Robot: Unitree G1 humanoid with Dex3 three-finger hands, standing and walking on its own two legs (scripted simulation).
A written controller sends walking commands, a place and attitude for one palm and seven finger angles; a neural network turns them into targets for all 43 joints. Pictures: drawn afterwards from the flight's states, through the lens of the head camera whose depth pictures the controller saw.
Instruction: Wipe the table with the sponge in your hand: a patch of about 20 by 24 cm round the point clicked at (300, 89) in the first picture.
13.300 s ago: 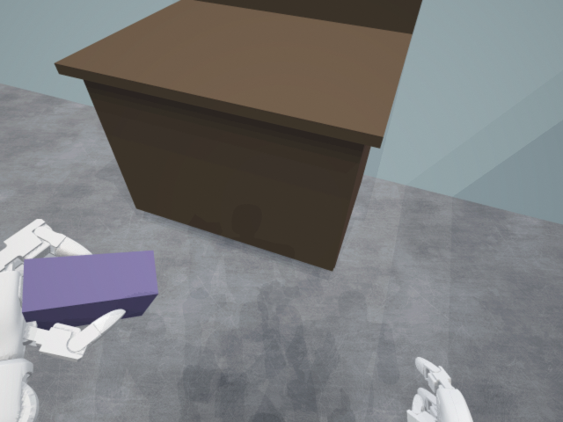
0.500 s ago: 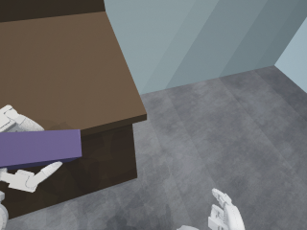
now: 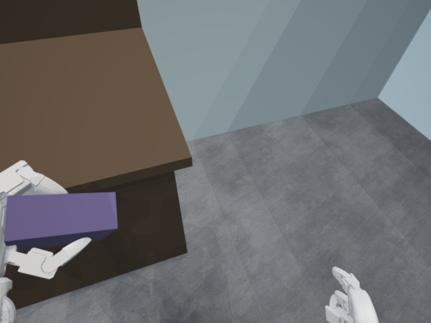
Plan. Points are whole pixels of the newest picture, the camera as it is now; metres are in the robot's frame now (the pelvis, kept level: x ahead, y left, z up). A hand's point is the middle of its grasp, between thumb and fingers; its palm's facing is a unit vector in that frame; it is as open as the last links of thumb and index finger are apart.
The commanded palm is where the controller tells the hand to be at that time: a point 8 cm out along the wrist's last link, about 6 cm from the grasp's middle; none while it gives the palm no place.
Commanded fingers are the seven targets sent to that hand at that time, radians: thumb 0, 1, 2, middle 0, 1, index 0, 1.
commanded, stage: come to a stop and stand still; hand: left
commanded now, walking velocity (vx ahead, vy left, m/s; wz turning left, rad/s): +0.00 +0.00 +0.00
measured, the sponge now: (78, 220) +0.22 +0.20 +0.15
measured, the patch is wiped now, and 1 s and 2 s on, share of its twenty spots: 0.00 0.00 0.00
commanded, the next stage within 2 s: look again from close up in 1.46 s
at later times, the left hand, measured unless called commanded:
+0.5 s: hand (18, 255) +0.17 +0.25 +0.16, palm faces +0.35 -0.84 -0.41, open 9.4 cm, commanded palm +0.12 +0.29 +0.18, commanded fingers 0.00 0.10 1.30 -1.20 -1.60 -1.20 -1.60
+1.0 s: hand (0, 240) +0.19 +0.28 +0.16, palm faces +0.40 -0.83 -0.39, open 9.3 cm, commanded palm +0.14 +0.32 +0.18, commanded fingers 0.00 0.10 1.30 -1.20 -1.60 -1.20 -1.60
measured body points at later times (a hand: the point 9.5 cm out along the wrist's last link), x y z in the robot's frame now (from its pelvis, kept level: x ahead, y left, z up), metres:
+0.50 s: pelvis -0.05 +0.02 +0.00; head -0.05 +0.02 +0.45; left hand +0.14 +0.29 +0.19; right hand +0.09 -0.21 -0.10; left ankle -0.01 +0.13 -0.73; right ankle +0.04 -0.04 -0.73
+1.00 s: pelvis -0.02 +0.04 +0.00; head -0.02 +0.04 +0.45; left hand +0.16 +0.32 +0.18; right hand +0.13 -0.18 -0.09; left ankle -0.01 +0.13 -0.74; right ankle +0.04 -0.04 -0.74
